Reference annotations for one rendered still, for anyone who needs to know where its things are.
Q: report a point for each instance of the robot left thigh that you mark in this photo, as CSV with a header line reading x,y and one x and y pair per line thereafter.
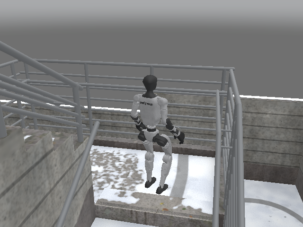
x,y
148,146

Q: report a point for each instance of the humanoid robot head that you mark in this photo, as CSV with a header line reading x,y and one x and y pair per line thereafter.
x,y
150,83

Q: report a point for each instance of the right robot forearm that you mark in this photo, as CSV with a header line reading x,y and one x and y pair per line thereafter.
x,y
171,128

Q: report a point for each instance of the left robot hand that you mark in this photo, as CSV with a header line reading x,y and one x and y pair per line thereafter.
x,y
141,125

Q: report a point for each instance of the left robot forearm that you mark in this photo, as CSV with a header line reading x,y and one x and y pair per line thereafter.
x,y
136,120

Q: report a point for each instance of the robot right upper arm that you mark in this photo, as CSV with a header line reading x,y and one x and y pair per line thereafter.
x,y
162,102

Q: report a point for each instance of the right robot hand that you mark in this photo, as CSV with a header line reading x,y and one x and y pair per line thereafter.
x,y
180,137

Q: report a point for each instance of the robot left upper arm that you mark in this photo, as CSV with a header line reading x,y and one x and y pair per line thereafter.
x,y
135,106

